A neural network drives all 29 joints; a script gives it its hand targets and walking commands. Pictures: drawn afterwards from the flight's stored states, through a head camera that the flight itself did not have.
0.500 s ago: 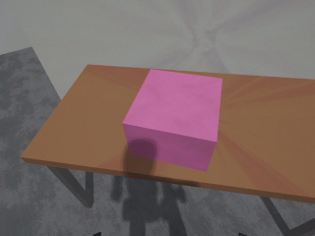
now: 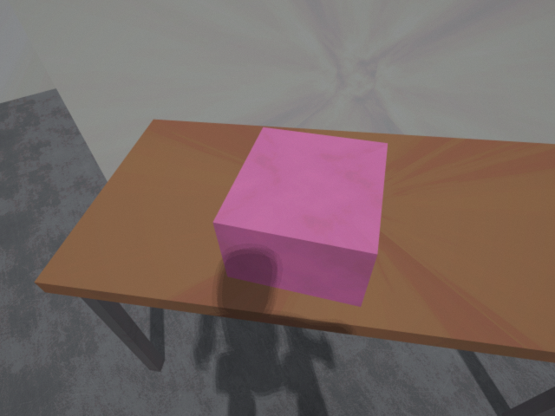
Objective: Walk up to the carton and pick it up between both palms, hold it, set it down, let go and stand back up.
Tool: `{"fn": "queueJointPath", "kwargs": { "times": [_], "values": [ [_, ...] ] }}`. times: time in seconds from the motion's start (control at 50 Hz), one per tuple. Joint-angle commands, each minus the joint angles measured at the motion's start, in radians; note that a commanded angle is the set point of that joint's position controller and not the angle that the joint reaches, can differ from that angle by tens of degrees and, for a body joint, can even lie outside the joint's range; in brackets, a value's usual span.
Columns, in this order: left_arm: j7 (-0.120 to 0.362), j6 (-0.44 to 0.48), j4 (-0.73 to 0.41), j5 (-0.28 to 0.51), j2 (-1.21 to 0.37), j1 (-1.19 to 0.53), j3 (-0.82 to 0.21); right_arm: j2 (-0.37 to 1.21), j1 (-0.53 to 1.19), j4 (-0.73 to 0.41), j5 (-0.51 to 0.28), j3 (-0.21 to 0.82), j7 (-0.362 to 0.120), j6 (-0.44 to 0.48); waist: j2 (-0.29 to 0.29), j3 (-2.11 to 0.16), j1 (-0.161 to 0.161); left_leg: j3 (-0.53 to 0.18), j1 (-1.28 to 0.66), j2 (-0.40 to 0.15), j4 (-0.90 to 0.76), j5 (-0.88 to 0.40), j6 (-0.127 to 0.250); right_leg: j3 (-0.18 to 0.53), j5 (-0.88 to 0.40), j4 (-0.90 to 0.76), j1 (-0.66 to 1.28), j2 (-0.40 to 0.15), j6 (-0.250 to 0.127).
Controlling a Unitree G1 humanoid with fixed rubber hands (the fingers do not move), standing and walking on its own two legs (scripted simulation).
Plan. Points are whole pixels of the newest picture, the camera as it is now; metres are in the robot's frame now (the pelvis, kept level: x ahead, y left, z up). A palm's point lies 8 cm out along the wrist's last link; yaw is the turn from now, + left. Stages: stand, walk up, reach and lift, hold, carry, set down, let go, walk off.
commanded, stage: stand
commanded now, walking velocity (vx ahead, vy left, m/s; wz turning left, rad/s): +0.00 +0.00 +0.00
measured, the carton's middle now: (307, 209) +0.54 -0.03 -0.04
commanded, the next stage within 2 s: walk up in 1.48 s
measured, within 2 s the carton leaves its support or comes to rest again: neither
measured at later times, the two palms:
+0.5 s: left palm out of the picture +0.04 +0.22 -0.12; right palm out of the picture +0.05 -0.23 -0.13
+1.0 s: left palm out of the picture -0.01 +0.20 -0.13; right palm out of the picture -0.01 -0.21 -0.13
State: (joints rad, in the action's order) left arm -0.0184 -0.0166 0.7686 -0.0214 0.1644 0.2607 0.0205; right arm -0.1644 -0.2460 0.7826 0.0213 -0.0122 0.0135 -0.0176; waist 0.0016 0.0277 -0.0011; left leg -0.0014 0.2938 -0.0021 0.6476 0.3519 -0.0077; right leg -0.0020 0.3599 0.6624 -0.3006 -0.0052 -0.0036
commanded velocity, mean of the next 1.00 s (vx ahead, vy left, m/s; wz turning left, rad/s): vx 0.00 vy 0.00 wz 0.00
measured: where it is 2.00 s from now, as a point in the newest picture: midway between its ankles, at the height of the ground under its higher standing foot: outside the picture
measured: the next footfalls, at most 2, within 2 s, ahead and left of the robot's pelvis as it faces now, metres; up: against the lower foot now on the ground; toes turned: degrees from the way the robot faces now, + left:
left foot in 2.00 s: +0.10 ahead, +0.24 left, +0.00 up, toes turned -10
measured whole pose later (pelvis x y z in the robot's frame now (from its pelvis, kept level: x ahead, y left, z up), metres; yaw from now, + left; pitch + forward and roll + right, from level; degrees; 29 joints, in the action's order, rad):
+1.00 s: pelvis +0.00 +0.00 +0.02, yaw +0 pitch -3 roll +0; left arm -0.04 0.00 1.12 -0.01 0.10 0.29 0.03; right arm -0.11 -0.28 1.14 0.01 -0.01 0.04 -0.01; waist 0.00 0.07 0.00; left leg 0.00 0.14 -0.01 0.46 0.26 -0.01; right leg 0.00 0.27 0.48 -0.15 0.00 -0.01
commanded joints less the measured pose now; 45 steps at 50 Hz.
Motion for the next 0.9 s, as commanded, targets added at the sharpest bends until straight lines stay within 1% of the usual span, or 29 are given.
{"fn": "queueJointPath", "kwargs": {
  "times": [0.0,0.12,0.18,0.24,0.3,0.5,0.62,0.66,0.84,0.86,0.88],
  "values": [
    [-0.007,0.024,-0.065,0.0,0.105,0.005,0.032,-0.1,-0.002,-0.066,0.0,-0.028,0.007,0.022,-0.002,-0.043,0.0,-0.05,-0.023,-0.043,-0.116,-0.223,0.052,0.06,-0.22,-0.145,0.012,-0.053,-0.043],
    [-0.01,0.025,-0.024,0.002,0.101,0.021,0.037,-0.102,-0.012,-0.024,-0.002,-0.033,0.009,0.024,0.008,-0.036,0.003,-0.053,-0.032,-0.045,-0.133,-0.221,0.053,0.062,-0.23,-0.163,0.03,-0.055,-0.045],
    [-0.012,0.027,-0.001,0.002,0.101,0.022,0.04,-0.099,-0.014,-0.001,-0.003,-0.035,0.011,0.026,-0.001,-0.031,0.001,-0.055,-0.042,-0.048,-0.144,-0.231,0.054,0.064,-0.24,-0.171,0.037,-0.058,-0.046],
    [-0.014,0.027,0.026,0.002,0.097,0.029,0.041,-0.1,-0.028,0.029,-0.003,-0.038,0.014,0.024,0.007,-0.016,0.001,-0.057,-0.048,-0.052,-0.158,-0.235,0.053,0.063,-0.239,-0.182,0.042,-0.058,-0.045],
    [-0.016,0.026,0.056,0.004,0.095,0.038,0.044,-0.093,-0.034,0.056,-0.004,-0.037,0.016,0.025,-0.001,-0.008,0.0,-0.056,-0.061,-0.055,-0.172,-0.243,0.054,0.066,-0.243,-0.194,0.047,-0.059,-0.045],
    [-0.024,0.031,0.155,0.005,0.081,0.058,0.046,-0.08,-0.051,0.159,-0.008,-0.037,0.025,0.023,0.003,0.011,0.001,-0.054,-0.101,-0.062,-0.209,-0.278,0.05,0.068,-0.282,-0.234,0.086,-0.067,-0.044],
    [-0.025,0.028,0.214,0.007,0.065,0.069,0.041,-0.067,-0.063,0.22,-0.008,-0.032,0.026,0.022,0.008,0.036,0.002,-0.054,-0.116,-0.065,-0.237,-0.269,0.047,0.067,-0.261,-0.26,0.091,-0.068,-0.04],
    [-0.026,0.028,0.235,0.008,0.055,0.08,0.038,-0.063,-0.063,0.238,-0.008,-0.03,0.027,0.021,0.001,0.043,0.004,-0.05,-0.12,-0.066,-0.242,-0.267,0.046,0.069,-0.256,-0.268,0.093,-0.07,-0.039],
    [-0.028,0.028,0.3,0.01,0.035,0.088,0.028,-0.045,-0.083,0.306,-0.009,-0.019,0.031,0.021,0.004,0.069,0.003,-0.053,-0.13,-0.07,-0.266,-0.252,0.042,0.066,-0.24,-0.291,0.095,-0.07,-0.034],
    [-0.028,0.028,0.304,0.009,0.036,0.088,0.027,-0.039,-0.088,0.313,-0.01,-0.018,0.03,0.021,-0.006,0.071,0.001,-0.052,-0.124,-0.069,-0.269,-0.246,0.041,0.067,-0.236,-0.295,0.099,-0.071,-0.034],
    [-0.028,0.028,0.311,0.01,0.033,0.092,0.027,-0.035,-0.09,0.318,-0.01,-0.016,0.03,0.02,0.0,0.072,0.002,-0.052,-0.124,-0.068,-0.27,-0.244,0.041,0.067,-0.232,-0.296,0.101,-0.071,-0.033]
  ]
}}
